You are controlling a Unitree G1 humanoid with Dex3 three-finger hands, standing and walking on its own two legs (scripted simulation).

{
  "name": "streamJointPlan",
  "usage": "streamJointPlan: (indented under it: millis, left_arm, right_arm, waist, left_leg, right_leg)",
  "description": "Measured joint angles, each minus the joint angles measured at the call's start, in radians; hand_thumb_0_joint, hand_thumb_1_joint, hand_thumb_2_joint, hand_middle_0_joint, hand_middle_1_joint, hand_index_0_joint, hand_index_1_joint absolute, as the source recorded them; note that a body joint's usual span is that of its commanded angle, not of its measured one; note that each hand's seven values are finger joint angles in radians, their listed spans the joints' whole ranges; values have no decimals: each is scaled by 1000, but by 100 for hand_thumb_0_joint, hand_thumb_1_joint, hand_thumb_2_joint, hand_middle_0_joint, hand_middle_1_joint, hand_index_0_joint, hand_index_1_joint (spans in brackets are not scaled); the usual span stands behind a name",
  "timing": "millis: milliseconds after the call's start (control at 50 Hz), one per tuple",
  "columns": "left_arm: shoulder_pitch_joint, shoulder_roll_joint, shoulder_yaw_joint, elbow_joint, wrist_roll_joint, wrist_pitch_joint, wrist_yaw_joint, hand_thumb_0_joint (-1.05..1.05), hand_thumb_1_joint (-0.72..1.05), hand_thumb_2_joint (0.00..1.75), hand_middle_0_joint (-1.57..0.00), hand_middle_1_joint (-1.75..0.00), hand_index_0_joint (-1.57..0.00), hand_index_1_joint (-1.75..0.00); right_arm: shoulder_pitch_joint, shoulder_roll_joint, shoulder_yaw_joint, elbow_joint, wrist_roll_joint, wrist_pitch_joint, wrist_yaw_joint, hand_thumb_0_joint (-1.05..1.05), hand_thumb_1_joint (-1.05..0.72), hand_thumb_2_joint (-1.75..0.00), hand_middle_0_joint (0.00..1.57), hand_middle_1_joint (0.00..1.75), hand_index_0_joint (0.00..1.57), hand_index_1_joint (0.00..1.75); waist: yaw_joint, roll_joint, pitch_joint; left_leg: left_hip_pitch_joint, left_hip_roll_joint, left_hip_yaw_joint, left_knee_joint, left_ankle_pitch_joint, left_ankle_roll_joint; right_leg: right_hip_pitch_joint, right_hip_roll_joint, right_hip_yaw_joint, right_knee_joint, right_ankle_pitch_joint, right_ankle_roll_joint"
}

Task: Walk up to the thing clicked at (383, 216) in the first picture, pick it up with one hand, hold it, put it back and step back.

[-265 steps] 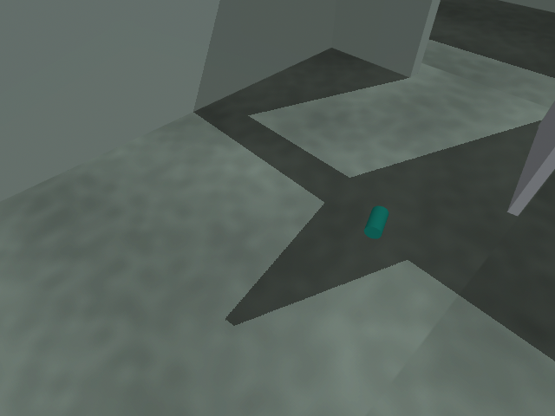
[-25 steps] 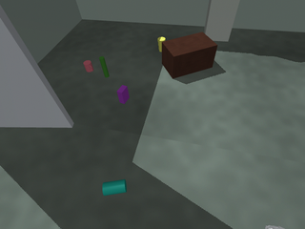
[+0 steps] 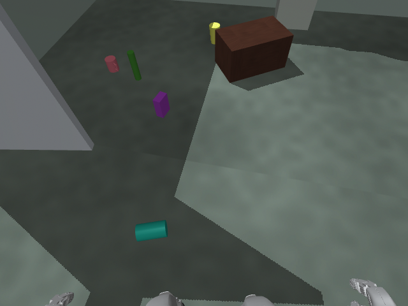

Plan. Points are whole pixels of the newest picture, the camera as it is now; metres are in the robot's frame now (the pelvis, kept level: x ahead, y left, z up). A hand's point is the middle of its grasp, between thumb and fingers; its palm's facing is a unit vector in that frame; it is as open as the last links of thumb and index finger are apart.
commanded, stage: walk up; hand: left
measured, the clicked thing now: (151, 230) +0.49 +0.28 -0.71
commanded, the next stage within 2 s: none
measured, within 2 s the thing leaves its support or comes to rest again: neither
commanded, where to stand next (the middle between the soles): +0.08 +0.02 m, yaw +6 degrees
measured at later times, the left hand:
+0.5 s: hand out of the picture +0.07 +0.30 -0.14, palm faces -0.09 -0.93 -0.36, open 7.4 cm
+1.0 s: hand out of the picture +0.08 +0.28 -0.15, palm faces +0.06 -0.90 -0.43, open 7.4 cm
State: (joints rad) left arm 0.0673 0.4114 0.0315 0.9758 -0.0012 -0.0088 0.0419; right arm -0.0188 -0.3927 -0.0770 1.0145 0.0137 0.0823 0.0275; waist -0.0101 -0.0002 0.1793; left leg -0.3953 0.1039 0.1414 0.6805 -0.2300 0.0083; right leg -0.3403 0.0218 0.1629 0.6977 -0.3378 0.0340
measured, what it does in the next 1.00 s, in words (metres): steps on the spot: right foot, then left foot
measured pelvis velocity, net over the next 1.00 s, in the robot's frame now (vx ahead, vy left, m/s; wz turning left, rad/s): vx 0.01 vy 0.00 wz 0.04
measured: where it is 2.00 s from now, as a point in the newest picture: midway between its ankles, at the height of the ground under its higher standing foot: outside the picture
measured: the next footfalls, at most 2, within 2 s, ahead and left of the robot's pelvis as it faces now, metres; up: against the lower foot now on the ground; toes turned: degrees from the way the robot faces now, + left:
right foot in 0.58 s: -0.01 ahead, -0.13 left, +0.00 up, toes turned -3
left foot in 0.94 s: +0.13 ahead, +0.11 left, +0.00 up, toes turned +3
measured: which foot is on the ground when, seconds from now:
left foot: down 0.00-0.58, up 0.60-0.92, down 0.94-1.00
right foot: down 0.00-0.16, up 0.18-0.56, down 0.58-0.98, up 1.00-1.00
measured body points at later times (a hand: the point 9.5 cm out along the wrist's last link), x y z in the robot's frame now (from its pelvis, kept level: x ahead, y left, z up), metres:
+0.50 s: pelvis -0.03 +0.02 +0.01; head +0.01 +0.04 +0.46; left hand +0.07 +0.35 -0.12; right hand -0.02 -0.30 -0.10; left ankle -0.01 +0.16 -0.72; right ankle -0.07 -0.11 -0.69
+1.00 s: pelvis +0.01 +0.00 -0.01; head +0.08 -0.01 +0.44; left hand +0.08 +0.32 -0.12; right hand +0.14 -0.31 -0.13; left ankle +0.09 +0.11 -0.72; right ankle -0.04 -0.13 -0.69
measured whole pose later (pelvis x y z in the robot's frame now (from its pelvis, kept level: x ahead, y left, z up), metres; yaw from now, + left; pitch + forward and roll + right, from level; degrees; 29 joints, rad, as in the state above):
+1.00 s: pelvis +0.01 +0.00 -0.01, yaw +3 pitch -3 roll +1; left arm 0.17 0.39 0.04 0.89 -0.03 -0.01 0.04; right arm 0.14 -0.39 -0.06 0.83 -0.02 0.03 0.03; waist 0.01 0.01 0.21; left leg -0.39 -0.02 0.02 0.67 -0.22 0.03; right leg -0.27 -0.05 -0.04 0.93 -0.50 -0.01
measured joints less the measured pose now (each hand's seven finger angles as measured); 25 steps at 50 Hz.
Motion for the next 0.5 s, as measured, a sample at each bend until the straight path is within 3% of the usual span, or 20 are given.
streamJointPlan:
  millis: [20, 100, 140, 180, 220, 260, 360, 500]
  left_arm:
    - [0, 6, 2, -15, 2, 3, 3, 0, 90, 90, -21, -30, -20, -30]
    - [14, 13, 9, -43, 25, 20, 5, 0, 90, 90, -21, -30, -20, -30]
    - [15, 13, 9, -40, 28, 29, 3, 0, 90, 90, -21, -30, -20, -30]
    - [-6, 19, 12, -35, 20, 35, 5, 1, 90, 90, -21, -30, -20, -30]
    - [-11, 14, 12, -26, 20, 32, 8, 1, 90, 90, -21, -30, -20, -30]
    - [-6, 15, 14, -11, 20, 31, -5, 1, 90, 90, -21, -29, -20, -30]
    - [41, 8, 37, 10, 36, 46, -55, 1, 90, 90, -21, -29, -20, -30]
    - [101, 17, 74, -4, 48, 56, -100, 1, 90, 90, -21, -29, -20, -30]
  right_arm:
    - [-10, -5, -5, -17, -2, 5, 0, 1, -90, -90, 20, 30, 21, 30]
    - [-24, -27, -20, -86, -4, 2, -3, 1, -90, -90, 20, 30, 21, 30]
    - [-2, -33, -21, -103, -1, -25, -5, 1, -90, -90, 20, 30, 21, 30]
    - [25, -18, -22, -97, -18, -52, -13, 1, -91, -90, 20, 30, 20, 30]
    - [56, 2, -6, -79, -24, -63, -9, 0, -91, -90, 20, 30, 20, 30]
    - [89, 27, 11, -55, -28, -73, -9, 1, -90, -90, 20, 30, 21, 30]
    - [183, 56, 34, -35, -39, -104, -17, 1, -90, -90, 21, 30, 21, 30]
    - [313, 10, 11, -69, -47, -124, -27, 1, -90, -90, 21, 30, 21, 30]
  waist:
    - [6, -2, 10]
    - [19, -11, 16]
    - [7, -9, -4]
    - [7, -38, 4]
    - [11, -42, 5]
    - [12, -48, -6]
    - [12, -52, -51]
    - [-13, -40, -89]
  left_leg:
    - [-20, -13, -30, 37, -1, 7]
    - [-54, -95, -128, 215, -219, 18]
    - [8, -104, -129, 99, -178, 22]
    - [26, -126, -115, 68, -140, 6]
    - [34, -119, -115, 72, -140, 9]
    - [54, -109, -118, 42, -125, 9]
    - [89, -89, -118, -27, -93, 7]
    - [109, -66, -126, -80, -73, 4]
  right_leg:
    - [-14, 1, 9, 16, -1, 2]
    - [-74, -6, 59, 55, 2, 4]
    - [-100, -13, 63, 70, -1, 14]
    - [-122, -23, 79, 130, -44, -12]
    - [-130, 6, 59, 204, -144, -29]
    - [-121, 21, 20, 250, -158, -39]
    - [-34, -7, -96, 188, -165, -48]
    - [28, -35, -128, 139, -234, -63]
